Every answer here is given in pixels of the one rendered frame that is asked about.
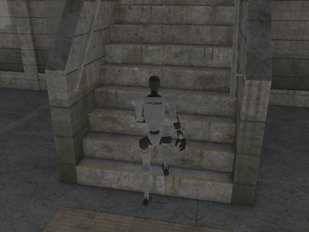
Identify stairs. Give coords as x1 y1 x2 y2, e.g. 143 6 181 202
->
76 0 241 203

